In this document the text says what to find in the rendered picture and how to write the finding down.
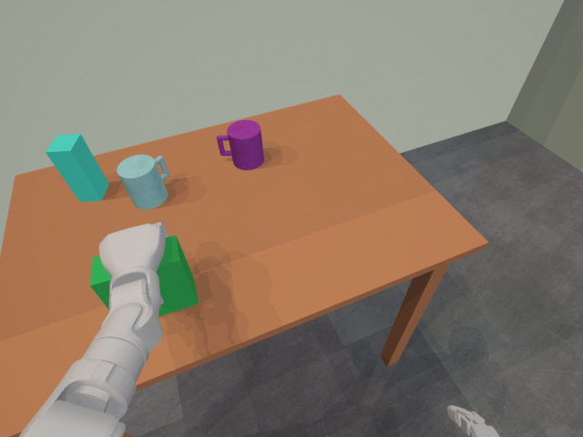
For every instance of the sponge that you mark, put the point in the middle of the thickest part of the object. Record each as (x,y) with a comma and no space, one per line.
(177,285)

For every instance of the left robot forearm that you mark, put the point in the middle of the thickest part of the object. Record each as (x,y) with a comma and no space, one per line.
(105,378)

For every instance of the right robot hand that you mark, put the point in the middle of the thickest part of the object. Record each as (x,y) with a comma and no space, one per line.
(470,422)

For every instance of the left robot upper arm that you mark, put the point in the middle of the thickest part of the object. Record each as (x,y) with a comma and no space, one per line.
(65,419)

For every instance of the left robot hand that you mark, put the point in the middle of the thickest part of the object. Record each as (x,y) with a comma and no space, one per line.
(140,246)

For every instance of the table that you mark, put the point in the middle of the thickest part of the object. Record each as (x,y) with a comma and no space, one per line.
(333,215)

